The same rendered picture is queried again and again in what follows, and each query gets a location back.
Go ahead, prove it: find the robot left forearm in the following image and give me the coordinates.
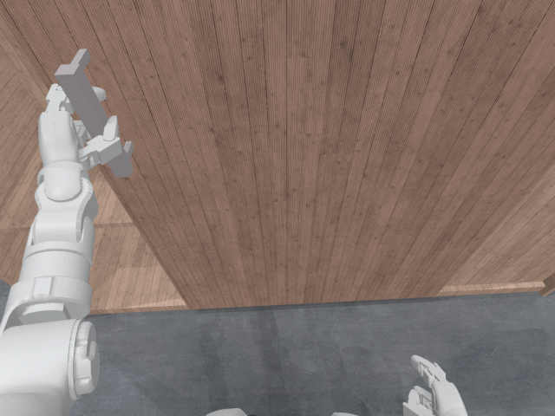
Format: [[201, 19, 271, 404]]
[[0, 161, 99, 336]]

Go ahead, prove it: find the robot left hand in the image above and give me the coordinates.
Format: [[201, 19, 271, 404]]
[[38, 84, 122, 171]]

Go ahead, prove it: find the left robot upper arm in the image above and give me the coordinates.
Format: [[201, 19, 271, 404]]
[[0, 318, 100, 416]]

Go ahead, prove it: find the robot right hand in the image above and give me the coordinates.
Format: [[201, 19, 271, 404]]
[[403, 355, 468, 416]]

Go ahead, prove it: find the handle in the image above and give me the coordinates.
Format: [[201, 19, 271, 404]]
[[54, 49, 134, 178]]

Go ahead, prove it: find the wardrobe door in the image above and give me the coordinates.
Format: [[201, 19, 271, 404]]
[[445, 163, 555, 286], [0, 0, 555, 309]]

